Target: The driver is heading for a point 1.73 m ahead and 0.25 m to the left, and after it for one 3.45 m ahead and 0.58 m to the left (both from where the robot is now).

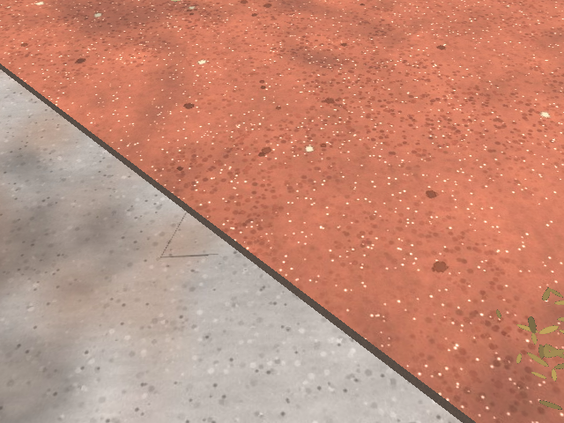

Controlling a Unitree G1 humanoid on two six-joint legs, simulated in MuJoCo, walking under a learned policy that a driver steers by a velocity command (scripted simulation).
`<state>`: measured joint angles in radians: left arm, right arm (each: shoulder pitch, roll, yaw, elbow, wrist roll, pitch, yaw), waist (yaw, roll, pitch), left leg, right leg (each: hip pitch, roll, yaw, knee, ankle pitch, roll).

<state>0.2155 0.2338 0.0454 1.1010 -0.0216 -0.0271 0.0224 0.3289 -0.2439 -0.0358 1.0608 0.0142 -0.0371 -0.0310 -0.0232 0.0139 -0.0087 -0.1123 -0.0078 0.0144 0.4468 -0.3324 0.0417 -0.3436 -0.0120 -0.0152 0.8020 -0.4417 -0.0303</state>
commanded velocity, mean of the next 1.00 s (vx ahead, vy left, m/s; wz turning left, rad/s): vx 0.44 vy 0.00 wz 0.00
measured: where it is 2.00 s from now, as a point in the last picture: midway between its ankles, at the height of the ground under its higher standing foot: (265, 246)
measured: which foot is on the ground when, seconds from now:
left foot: down 0.00-0.12, up 0.14-0.60, down 0.62-1.00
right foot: up 0.00-0.10, down 0.12-0.62, up 0.64-1.00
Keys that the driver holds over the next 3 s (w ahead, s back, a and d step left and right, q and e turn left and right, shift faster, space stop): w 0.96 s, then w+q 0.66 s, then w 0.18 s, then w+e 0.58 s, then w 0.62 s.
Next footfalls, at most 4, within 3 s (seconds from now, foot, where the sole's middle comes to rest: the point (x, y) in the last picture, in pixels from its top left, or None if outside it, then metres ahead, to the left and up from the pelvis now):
0.12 right None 0.09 -0.14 -0.78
0.62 left None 0.47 0.09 -0.78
1.16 right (349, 336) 0.77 -0.15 -0.78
1.68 left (230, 275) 0.99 0.17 -0.78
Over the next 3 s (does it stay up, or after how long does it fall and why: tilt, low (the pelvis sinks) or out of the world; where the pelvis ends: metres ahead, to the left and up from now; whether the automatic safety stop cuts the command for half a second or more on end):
stays up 1.60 0.25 0.01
